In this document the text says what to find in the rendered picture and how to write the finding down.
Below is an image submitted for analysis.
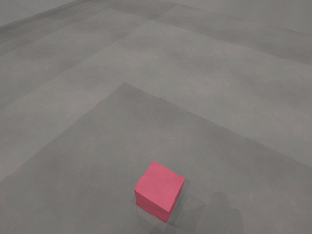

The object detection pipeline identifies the carton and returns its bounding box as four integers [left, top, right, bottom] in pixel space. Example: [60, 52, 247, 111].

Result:
[134, 161, 186, 223]

